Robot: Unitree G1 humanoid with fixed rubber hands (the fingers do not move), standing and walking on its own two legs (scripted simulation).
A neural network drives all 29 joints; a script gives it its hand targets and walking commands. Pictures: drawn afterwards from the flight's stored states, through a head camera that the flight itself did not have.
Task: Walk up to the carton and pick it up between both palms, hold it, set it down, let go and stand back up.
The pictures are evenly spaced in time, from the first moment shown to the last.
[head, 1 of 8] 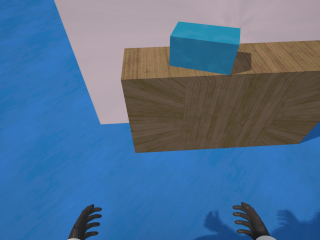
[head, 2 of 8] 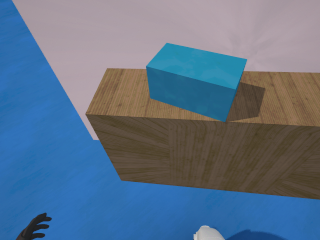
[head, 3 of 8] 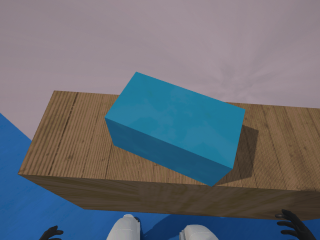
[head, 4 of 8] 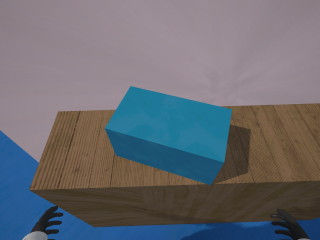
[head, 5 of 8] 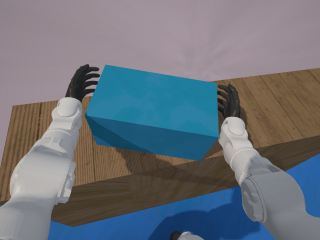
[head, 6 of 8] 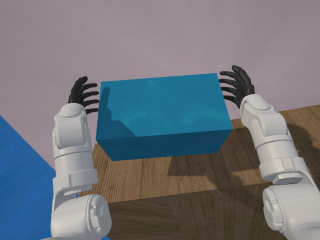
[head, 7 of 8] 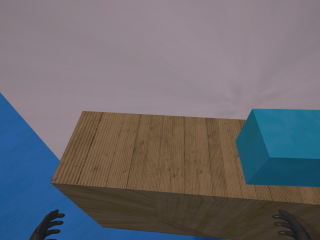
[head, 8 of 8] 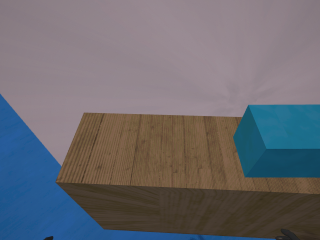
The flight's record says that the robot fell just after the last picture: no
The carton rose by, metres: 0.21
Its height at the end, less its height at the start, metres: +0.01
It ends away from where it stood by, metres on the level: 0.33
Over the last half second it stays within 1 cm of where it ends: yes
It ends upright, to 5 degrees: no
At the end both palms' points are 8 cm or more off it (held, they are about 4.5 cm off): yes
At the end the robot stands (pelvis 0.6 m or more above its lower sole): yes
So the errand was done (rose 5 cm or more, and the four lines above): no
